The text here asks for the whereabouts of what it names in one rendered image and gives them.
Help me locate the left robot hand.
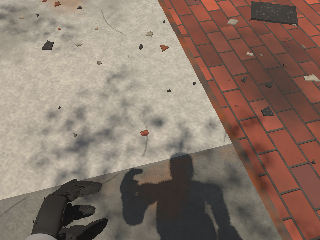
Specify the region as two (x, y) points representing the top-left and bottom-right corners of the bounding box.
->
(31, 179), (108, 240)

